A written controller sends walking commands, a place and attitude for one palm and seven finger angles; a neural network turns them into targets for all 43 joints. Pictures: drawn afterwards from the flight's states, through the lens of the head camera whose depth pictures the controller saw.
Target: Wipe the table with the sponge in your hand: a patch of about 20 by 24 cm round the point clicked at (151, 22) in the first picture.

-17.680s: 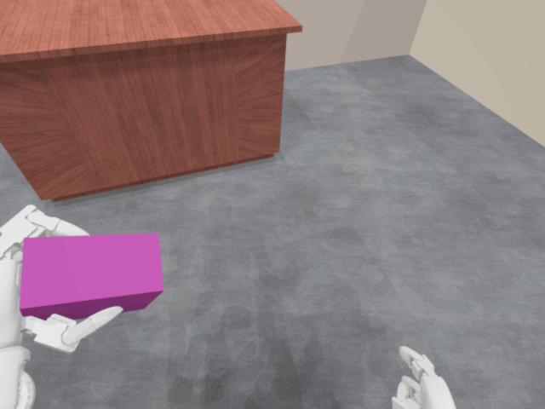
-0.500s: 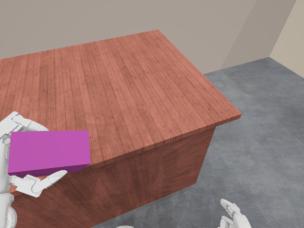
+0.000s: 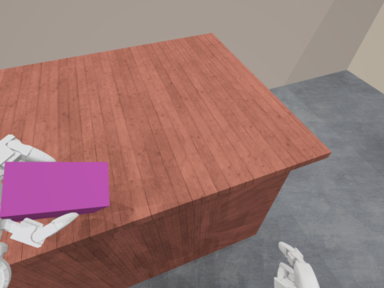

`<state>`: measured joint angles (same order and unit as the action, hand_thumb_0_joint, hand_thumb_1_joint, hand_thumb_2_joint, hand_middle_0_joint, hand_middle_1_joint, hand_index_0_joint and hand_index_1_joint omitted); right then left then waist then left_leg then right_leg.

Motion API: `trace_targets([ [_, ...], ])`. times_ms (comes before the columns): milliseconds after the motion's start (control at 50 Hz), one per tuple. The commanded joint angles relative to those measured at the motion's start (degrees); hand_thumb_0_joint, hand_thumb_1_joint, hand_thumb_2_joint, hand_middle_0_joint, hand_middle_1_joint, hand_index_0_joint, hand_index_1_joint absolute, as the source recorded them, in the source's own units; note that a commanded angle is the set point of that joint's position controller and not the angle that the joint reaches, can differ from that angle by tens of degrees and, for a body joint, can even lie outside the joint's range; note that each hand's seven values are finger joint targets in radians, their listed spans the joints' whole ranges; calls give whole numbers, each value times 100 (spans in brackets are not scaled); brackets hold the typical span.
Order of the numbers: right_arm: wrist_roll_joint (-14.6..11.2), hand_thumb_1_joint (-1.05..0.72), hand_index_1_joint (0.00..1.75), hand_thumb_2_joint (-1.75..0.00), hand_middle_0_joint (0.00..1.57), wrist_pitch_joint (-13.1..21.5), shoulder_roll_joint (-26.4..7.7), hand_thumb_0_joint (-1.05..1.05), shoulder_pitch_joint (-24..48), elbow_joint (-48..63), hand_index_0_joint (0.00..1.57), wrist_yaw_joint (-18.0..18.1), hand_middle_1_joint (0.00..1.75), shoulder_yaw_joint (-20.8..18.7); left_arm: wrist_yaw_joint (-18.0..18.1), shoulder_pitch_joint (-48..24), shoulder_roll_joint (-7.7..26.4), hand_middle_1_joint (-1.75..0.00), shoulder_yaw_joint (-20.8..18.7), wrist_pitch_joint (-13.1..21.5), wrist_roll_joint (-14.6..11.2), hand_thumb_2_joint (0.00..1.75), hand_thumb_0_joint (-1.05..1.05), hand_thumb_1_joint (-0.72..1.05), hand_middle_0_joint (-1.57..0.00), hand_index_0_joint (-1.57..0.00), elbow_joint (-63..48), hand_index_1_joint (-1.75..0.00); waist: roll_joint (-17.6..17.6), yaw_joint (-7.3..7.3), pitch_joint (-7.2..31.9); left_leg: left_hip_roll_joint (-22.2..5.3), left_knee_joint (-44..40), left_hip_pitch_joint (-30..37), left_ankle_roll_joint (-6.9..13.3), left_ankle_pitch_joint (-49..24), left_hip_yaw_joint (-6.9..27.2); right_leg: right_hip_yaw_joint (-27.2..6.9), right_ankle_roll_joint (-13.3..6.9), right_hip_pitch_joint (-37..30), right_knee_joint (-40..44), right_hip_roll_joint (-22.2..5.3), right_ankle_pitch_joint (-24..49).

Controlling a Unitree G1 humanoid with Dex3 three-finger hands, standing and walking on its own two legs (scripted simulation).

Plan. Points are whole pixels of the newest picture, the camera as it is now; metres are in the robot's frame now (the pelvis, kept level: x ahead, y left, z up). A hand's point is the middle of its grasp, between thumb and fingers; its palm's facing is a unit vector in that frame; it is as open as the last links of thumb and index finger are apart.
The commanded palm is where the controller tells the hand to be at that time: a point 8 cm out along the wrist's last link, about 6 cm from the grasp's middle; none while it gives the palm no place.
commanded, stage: shuffle to correct the standing spot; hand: left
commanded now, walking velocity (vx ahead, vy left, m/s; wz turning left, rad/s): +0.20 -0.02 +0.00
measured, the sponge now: (72, 191) +0.23 +0.20 +0.16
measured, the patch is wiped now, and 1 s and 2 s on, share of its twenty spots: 0.00 0.00 0.00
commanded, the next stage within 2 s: come to a stop and stand still in 0.02 s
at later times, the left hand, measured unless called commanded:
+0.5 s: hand (44, 173) +0.24 +0.24 +0.18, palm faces +0.36 -0.81 -0.45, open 10.5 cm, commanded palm +0.20 +0.28 +0.19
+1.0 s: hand (25, 175) +0.24 +0.28 +0.18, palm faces +0.33 -0.85 -0.42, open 10.5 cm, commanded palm +0.18 +0.31 +0.19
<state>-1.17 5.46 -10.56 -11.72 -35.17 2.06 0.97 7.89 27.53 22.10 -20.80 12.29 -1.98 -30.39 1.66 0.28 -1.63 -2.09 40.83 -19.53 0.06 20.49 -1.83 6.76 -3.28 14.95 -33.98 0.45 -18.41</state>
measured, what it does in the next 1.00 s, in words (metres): steps on the spot: right foot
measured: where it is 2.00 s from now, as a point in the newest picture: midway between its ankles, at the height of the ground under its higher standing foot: outside the picture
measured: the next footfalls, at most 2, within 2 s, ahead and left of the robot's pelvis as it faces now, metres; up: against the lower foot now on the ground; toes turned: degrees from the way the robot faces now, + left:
right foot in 0.28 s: +0.06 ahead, -0.08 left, +0.00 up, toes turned -1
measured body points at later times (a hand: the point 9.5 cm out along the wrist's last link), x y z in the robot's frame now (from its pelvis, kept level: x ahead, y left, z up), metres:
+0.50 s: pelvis +0.03 +0.00 +0.01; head +0.05 +0.00 +0.46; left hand +0.22 +0.29 +0.21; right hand +0.21 -0.22 -0.07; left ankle +0.04 +0.14 -0.73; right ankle +0.02 -0.08 -0.73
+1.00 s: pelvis +0.01 +0.04 +0.01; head +0.03 +0.04 +0.46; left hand +0.22 +0.32 +0.20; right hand +0.16 -0.21 -0.07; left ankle +0.04 +0.14 -0.73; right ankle +0.02 -0.08 -0.73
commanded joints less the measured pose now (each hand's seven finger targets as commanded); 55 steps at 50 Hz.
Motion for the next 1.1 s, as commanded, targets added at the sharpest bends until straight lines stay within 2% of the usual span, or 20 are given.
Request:
trace_targets([
  [0,-38,-90,30,-90,20,263,-711,0,508,797,20,20,30,-291,128,-666,880,-160,-738,216,-159,130,0,10,-120,-120,-527,-160,-1124,44,173,-112,970,-1323,45,613,247,-2846,-1031,-793,1618,-2076,1244],
  [80,70,-90,30,-90,20,259,-556,0,546,764,20,120,30,-189,102,-896,744,-160,-496,247,-74,130,0,10,-120,-120,-563,-160,-560,17,688,270,-1499,877,121,-1058,-386,-862,-174,-405,510,-862,1527],
  [100,64,-90,30,-90,20,308,-654,0,650,796,20,158,30,-256,105,-905,741,-160,-445,252,-85,130,0,10,-120,-120,-788,-160,82,-20,847,-30,-1727,1682,244,-1605,9,-718,27,13,-134,-677,1650],
  [120,76,-90,30,-90,20,293,-813,0,583,859,20,148,30,-338,117,-1038,685,-160,-327,279,-62,130,0,10,-120,-120,-1076,-160,850,-18,917,-873,-1796,2111,608,-2364,1223,-464,250,753,-832,-337,837],
  [140,81,-90,30,-90,20,268,-794,0,571,938,20,117,30,-352,116,-1186,757,-160,-299,290,-31,130,0,10,-120,-120,-1278,-160,972,19,923,-1443,-2020,2075,973,-2980,2002,-576,292,1078,-1292,-166,-662],
  [180,133,-90,30,-90,20,265,-752,0,637,926,20,86,30,-324,84,-1023,843,-160,-403,184,-20,130,0,10,-120,-120,-1315,-160,894,66,694,-1396,-2177,1361,978,-2961,1834,-683,291,784,-1207,-230,-943],
  [260,62,-90,30,-90,20,379,-696,0,607,1000,20,22,30,-215,139,-567,1094,-160,-741,207,-33,130,0,10,-120,-120,-1911,-160,967,94,996,-864,-1395,945,362,-3419,712,-484,287,-719,990,-242,1038],
  [300,-2,-90,30,-90,20,353,-642,0,646,1029,20,21,30,-190,158,16,1192,-160,-980,172,-109,130,0,10,-120,-120,-1623,-160,421,42,1205,-453,-1221,471,51,-2496,327,-752,194,-1459,1036,-422,2612],
  [360,-16,-90,30,-90,20,264,-729,0,437,990,20,26,30,-320,110,409,841,-160,-880,49,-286,130,0,10,-120,-120,-1091,-160,-246,-44,1137,-153,-926,747,-90,-2207,206,-1311,-107,-1059,1061,-801,3615],
  [460,-1,-90,30,-90,20,116,-722,0,618,959,20,158,30,-253,83,113,794,-160,-732,-158,-282,130,0,10,-120,-120,-484,-160,-345,-15,1001,-372,-1340,942,7,-2341,222,-1012,271,-914,1149,-582,3233],
  [560,25,-90,30,-90,20,170,-754,0,790,983,20,253,30,-231,103,-743,715,-160,-249,-217,-199,130,0,10,-120,-120,-979,-160,-166,38,785,-291,-1610,1045,65,-1701,269,-1061,295,-697,1448,-560,2200],
  [680,53,-90,30,-90,20,226,-735,0,801,994,20,258,30,-236,202,-849,945,-160,-434,-169,-163,130,0,10,-120,-120,-1385,-160,271,87,624,-210,-1805,955,65,-1239,323,-1153,257,-647,1745,-545,1402],
  [700,-567,-90,30,-90,20,154,-1020,0,129,1587,20,664,30,394,186,-6654,5651,-160,-2331,875,25,130,0,10,-120,-120,-3404,-160,1386,-206,365,-75,-1534,151,361,-542,359,-1053,637,-214,1435,-424,611],
  [720,-231,-90,30,-90,20,508,-360,0,257,1100,20,502,30,-149,126,-3803,2338,-160,-1820,501,95,130,0,10,-120,-120,-251,-160,329,16,290,-455,-1439,681,249,-872,439,-1056,221,501,1408,-653,-345],
  [740,61,-90,30,-90,20,541,-759,0,461,817,20,252,30,-136,99,-2685,2072,-160,-1496,310,-13,130,0,10,-120,-120,137,-160,-137,64,369,-161,-1589,945,96,-802,271,-1302,88,320,1676,-379,133],
  [780,85,-90,30,-90,20,602,-1060,0,294,1011,20,105,30,-256,35,-2148,2056,-160,-1331,341,-100,130,0,10,-120,-120,318,-160,-98,181,939,-42,-1030,802,96,-973,255,-1751,-72,89,1608,-857,896],
  [840,-42,-90,30,-90,20,664,-1051,0,77,1122,20,-173,30,-270,-97,-345,979,-160,-492,343,-352,130,0,10,-120,-120,277,-160,-42,265,1098,-93,-1172,840,142,-1255,273,-1350,-39,-57,1292,-886,1230],
  [980,-5,-90,30,-90,20,790,-1098,0,318,999,20,-199,30,-360,31,-378,1370,-160,-904,477,-342,130,0,10,-120,-120,-421,-160,-837,183,643,-194,-1778,733,112,-1214,541,-773,252,159,1099,-556,945],
  [1000,5,-90,30,-90,20,754,-1189,0,368,994,20,-144,30,-343,77,-801,1836,-160,-1195,541,-321,130,0,10,-120,-120,-778,-160,-445,145,815,-197,-1847,797,130,-1123,610,-788,246,103,934,-506,823],
  [1080,50,-90,30,-90,20,814,-1066,0,287,795,20,-108,30,-260,140,-1326,1617,-160,-858,546,-269,130,0,10,-120,-120,-806,-160,700,176,717,-258,-2062,229,133,-673,748,-665,228,-341,679,-523,910],
])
